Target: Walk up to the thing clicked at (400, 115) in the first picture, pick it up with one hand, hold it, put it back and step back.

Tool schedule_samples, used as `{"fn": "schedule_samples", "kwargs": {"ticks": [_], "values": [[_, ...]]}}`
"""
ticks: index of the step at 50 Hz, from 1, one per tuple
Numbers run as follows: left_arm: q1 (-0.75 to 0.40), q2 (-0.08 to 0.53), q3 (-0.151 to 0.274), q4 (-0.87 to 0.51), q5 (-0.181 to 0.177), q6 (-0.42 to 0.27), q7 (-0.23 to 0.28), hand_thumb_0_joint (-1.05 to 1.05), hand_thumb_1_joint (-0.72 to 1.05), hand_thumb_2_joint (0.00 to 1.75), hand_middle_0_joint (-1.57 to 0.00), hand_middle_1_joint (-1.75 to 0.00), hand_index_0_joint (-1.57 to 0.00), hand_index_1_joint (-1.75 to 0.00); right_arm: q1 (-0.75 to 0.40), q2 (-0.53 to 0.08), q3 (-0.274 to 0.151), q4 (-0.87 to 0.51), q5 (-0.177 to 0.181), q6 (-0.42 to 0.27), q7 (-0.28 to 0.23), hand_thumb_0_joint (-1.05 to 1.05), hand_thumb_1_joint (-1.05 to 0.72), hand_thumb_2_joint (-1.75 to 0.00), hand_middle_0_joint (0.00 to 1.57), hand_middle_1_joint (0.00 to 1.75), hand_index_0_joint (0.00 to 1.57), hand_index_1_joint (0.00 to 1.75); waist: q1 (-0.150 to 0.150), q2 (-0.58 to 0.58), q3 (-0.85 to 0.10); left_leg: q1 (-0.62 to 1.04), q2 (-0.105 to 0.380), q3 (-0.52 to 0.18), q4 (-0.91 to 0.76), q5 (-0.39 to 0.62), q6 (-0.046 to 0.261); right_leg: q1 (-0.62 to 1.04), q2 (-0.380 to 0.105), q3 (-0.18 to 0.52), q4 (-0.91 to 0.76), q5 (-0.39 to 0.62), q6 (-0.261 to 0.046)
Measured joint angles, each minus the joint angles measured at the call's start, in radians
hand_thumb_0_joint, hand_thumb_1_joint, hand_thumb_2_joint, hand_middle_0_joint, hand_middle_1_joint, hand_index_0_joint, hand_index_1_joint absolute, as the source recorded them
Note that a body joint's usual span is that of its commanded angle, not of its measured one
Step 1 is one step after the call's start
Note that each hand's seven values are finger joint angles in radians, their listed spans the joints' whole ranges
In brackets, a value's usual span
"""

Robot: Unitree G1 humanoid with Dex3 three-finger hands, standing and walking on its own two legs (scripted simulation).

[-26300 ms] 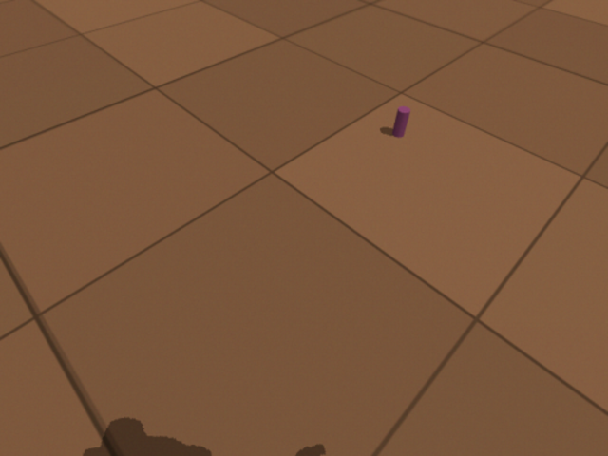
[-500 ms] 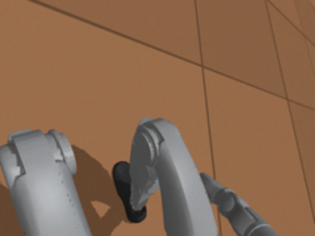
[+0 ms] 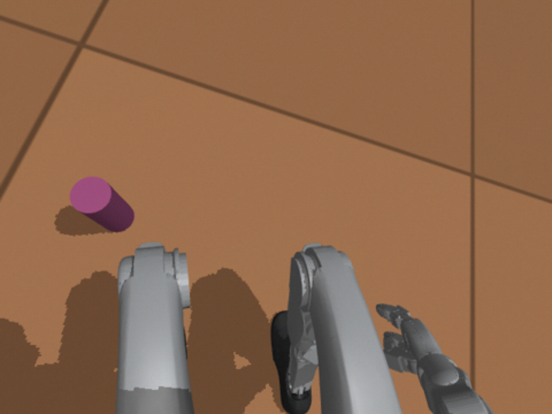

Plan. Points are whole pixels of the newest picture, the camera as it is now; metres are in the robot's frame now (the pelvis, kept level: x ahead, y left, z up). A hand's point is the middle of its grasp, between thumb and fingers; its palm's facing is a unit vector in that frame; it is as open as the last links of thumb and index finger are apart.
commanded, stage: home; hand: left
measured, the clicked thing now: (106, 207) +0.43 +0.29 -0.29
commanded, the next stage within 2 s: none
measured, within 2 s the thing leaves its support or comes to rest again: neither
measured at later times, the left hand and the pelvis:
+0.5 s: hand out of the picture +0.26 +0.32 +0.13, palm faces +0.34 -0.82 -0.45, open 17.6 cm; pelvis +0.05 -0.01 +0.22, yaw +8 degrees
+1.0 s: hand out of the picture +0.24 +0.22 +0.30, palm faces +0.28 -0.91 -0.29, open 17.4 cm; pelvis +0.10 +0.01 +0.35, yaw +10 degrees
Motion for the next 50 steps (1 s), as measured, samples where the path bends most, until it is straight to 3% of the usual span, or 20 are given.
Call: {"fn": "schedule_samples", "kwargs": {"ticks": [4,8,12,16,23,36,45,50], "values": [[0.059,-0.042,-0.037,-0.070,0.003,0.102,0.042,-0.01,-0.51,0.06,-0.07,-0.06,-0.07,-0.06,0.029,0.000,-0.048,0.008,0.024,0.012,-0.010,0.01,-0.91,-0.91,0.21,0.30,0.21,0.30,0.031,0.028,-0.029,0.042,0.001,0.038,-0.085,0.010,0.001,0.026,-0.009,0.029,-0.062,0.004,-0.002],[0.148,-0.140,-0.109,-0.206,0.003,0.198,0.074,-0.01,-0.53,0.05,-0.06,-0.05,-0.06,-0.05,0.048,0.006,-0.079,0.005,0.045,0.011,-0.022,0.01,-0.90,-0.90,0.21,0.30,0.21,0.30,0.052,0.046,-0.042,0.118,0.002,0.064,-0.188,0.020,0.000,0.088,-0.015,0.047,-0.151,0.012,-0.005],[0.249,-0.245,-0.184,-0.357,-0.001,0.271,0.105,-0.01,-0.55,0.05,-0.06,-0.05,-0.05,-0.05,0.056,0.022,-0.089,-0.013,0.064,0.001,-0.048,0.01,-0.90,-0.90,0.21,0.30,0.21,0.30,0.050,0.050,-0.041,0.242,0.003,0.081,-0.315,0.029,-0.005,0.203,-0.019,0.056,-0.270,0.021,-0.013],[0.319,-0.309,-0.229,-0.434,-0.005,0.323,0.141,-0.01,-0.56,0.04,-0.06,-0.05,-0.06,-0.05,0.069,0.042,-0.087,-0.028,0.076,-0.017,-0.085,0.01,-0.90,-0.90,0.21,0.30,0.21,0.30,0.038,0.040,-0.053,0.393,0.002,0.092,-0.454,0.038,-0.013,0.349,-0.025,0.060,-0.403,0.030,-0.023],[0.421,-0.354,-0.285,-0.465,-0.017,0.394,0.206,-0.01,-0.58,0.03,-0.06,-0.04,-0.06,-0.04,0.097,0.053,-0.087,-0.044,0.074,-0.069,-0.145,0.01,-0.90,-0.90,0.21,0.30,0.21,0.30,0.024,0.040,-0.089,0.673,-0.004,0.100,-0.679,0.051,-0.021,0.630,-0.032,0.057,-0.630,0.043,-0.032],[0.611,-0.480,-0.463,-0.595,-0.026,0.540,0.260,-0.01,-0.55,0.04,-0.06,-0.05,-0.06,-0.05,0.201,0.060,-0.078,-0.065,0.069,-0.137,-0.205,0.01,-0.90,-0.90,0.21,0.30,0.21,0.30,0.014,0.058,-0.094,1.169,-0.014,0.121,-1.067,0.116,-0.011,1.135,-0.044,0.063,-1.041,0.123,-0.020],[0.795,-0.530,-0.561,-0.818,-0.035,0.600,0.268,0.00,-0.52,0.06,-0.06,-0.05,-0.06,-0.05,0.273,0.080,-0.067,-0.102,0.062,-0.168,-0.235,0.01,-0.90,-0.90,0.21,0.30,0.21,0.30,0.008,0.085,-0.099,1.413,-0.020,0.139,-1.248,0.152,0.000,1.382,-0.050,0.074,-1.239,0.172,-0.008],[0.850,-0.546,-0.583,-0.884,-0.034,0.603,0.252,0.00,-0.53,0.06,-0.06,-0.05,-0.06,-0.05,0.276,0.088,-0.063,-0.114,0.056,-0.183,-0.235,0.01,-0.90,-0.90,0.21,0.30,0.21,0.30,0.017,0.091,-0.088,1.477,-0.023,0.145,-1.289,0.161,0.003,1.445,-0.053,0.080,-1.282,0.184,-0.004]]}}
